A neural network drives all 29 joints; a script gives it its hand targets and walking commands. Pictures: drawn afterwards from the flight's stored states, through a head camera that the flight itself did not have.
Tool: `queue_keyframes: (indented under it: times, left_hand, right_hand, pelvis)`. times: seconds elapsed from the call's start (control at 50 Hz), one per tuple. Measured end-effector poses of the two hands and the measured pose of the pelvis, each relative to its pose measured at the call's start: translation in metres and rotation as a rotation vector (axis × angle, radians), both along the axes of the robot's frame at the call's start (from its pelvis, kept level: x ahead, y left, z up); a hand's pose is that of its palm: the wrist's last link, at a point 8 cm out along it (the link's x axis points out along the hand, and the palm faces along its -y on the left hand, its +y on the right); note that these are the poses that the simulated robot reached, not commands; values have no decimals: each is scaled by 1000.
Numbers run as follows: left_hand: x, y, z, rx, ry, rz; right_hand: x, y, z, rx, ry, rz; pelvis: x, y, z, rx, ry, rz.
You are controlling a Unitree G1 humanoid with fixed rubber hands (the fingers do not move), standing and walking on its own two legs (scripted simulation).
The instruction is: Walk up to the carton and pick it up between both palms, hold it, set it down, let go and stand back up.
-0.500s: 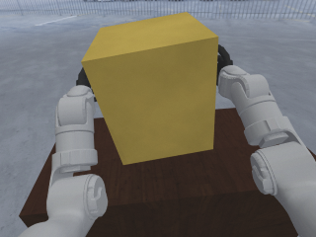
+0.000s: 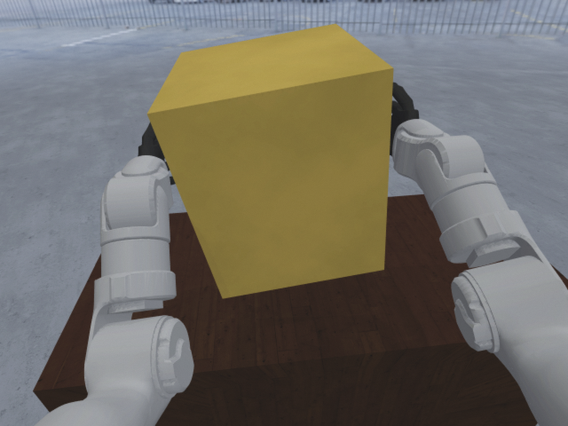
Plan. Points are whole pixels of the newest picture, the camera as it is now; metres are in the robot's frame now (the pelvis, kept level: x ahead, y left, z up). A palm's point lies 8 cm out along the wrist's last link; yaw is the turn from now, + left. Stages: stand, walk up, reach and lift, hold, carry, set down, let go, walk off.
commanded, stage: hold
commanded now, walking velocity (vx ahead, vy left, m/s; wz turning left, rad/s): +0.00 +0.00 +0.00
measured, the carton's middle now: (280, 158) +0.41 +0.00 +0.25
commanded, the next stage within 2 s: none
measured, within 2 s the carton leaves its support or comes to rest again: neither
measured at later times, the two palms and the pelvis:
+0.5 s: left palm (155, 168) +0.36 +0.16 +0.27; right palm (405, 134) +0.36 -0.16 +0.30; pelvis +0.00 +0.00 +0.00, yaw +0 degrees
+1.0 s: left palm (155, 167) +0.36 +0.16 +0.27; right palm (404, 133) +0.36 -0.16 +0.30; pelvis +0.00 +0.00 +0.00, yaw +0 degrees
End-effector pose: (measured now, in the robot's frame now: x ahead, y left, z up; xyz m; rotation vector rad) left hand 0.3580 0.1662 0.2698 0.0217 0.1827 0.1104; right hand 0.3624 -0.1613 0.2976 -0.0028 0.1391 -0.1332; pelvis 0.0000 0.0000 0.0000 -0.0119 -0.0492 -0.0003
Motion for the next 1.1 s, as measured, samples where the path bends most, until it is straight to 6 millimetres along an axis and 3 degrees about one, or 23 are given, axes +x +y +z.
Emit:
queue_keyframes:
  times: [1.1]
  left_hand:
    - [2, -2, 2, 1, -3, -5]
  right_hand:
    - [0, -2, 1, 0, 4, -5]
  pelvis:
    - [2, 1, 0, -1, 0, -2]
